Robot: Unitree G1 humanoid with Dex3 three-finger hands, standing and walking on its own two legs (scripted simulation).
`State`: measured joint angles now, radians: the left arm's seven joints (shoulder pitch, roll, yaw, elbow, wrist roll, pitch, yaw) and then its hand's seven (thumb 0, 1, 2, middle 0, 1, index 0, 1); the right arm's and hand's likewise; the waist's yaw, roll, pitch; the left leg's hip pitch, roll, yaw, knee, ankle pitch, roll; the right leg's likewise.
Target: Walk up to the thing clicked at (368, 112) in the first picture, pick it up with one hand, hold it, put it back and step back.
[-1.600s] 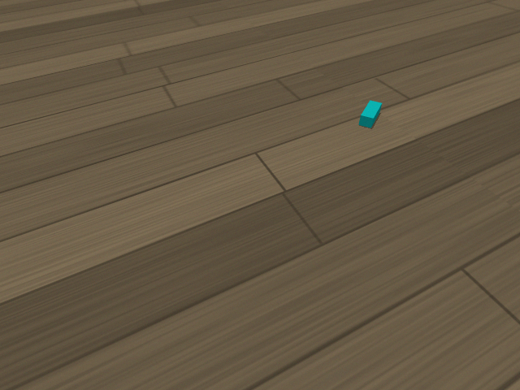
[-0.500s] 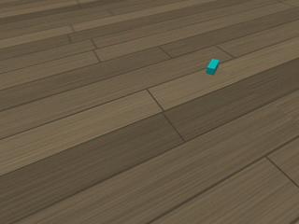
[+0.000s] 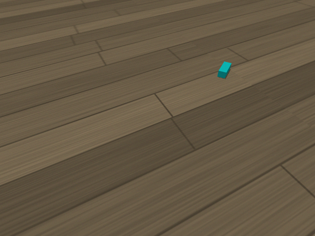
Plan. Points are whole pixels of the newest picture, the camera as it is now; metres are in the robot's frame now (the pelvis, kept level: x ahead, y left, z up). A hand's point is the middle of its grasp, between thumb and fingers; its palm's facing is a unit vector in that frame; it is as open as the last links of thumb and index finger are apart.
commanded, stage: stand
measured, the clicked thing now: (224, 69) +1.91 -0.72 -0.75
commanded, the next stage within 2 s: walk up in 0.82 s
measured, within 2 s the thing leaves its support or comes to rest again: neither
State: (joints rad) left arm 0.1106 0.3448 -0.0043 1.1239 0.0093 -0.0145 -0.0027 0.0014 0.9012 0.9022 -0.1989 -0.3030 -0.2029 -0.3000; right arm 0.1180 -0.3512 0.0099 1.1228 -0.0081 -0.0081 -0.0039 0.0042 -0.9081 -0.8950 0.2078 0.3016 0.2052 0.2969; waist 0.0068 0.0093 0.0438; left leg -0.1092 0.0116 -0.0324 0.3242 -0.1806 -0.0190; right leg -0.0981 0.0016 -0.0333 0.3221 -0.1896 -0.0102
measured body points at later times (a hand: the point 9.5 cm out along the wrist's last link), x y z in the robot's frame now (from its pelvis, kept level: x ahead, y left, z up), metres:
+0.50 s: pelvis +0.00 +0.00 +0.00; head +0.01 +0.00 +0.45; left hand +0.07 +0.30 -0.13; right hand +0.08 -0.30 -0.13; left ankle +0.00 +0.13 -0.75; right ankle -0.01 -0.11 -0.75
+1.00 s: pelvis -0.01 +0.03 -0.01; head +0.03 +0.02 +0.44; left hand +0.08 +0.33 -0.14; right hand +0.08 -0.30 -0.12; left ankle -0.01 +0.15 -0.73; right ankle -0.01 -0.11 -0.75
